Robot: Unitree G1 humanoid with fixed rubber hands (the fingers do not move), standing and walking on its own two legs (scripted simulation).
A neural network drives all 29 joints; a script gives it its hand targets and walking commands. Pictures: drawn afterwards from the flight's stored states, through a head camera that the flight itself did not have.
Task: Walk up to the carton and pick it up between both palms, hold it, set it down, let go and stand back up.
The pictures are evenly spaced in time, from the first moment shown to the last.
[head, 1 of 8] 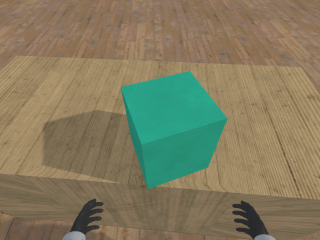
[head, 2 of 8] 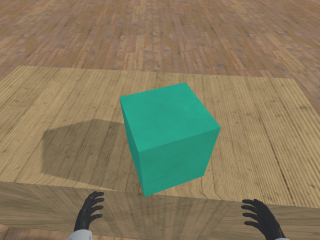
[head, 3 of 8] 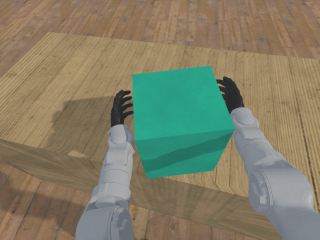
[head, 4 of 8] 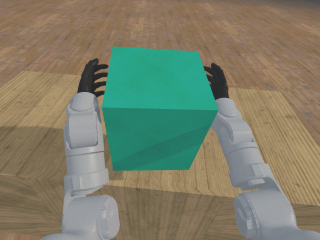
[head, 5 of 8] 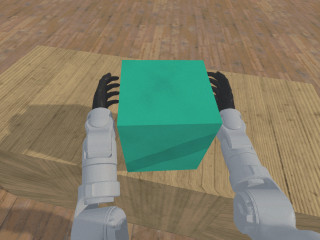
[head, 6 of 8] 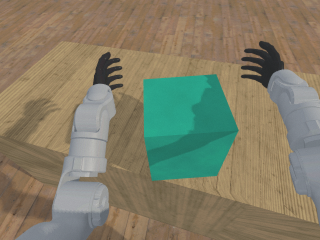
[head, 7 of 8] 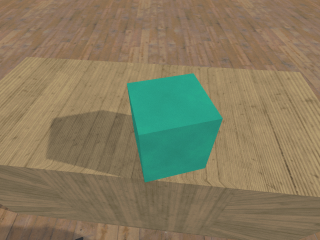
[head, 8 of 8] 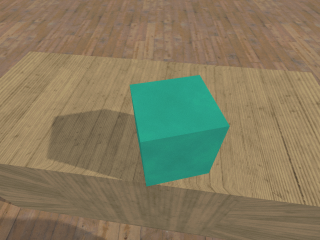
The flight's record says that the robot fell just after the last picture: no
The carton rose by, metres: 0.17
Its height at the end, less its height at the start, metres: +0.00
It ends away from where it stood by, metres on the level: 0.01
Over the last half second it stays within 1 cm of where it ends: yes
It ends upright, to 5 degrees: yes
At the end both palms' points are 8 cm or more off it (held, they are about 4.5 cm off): yes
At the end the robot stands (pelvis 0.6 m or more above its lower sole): yes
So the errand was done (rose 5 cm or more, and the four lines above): yes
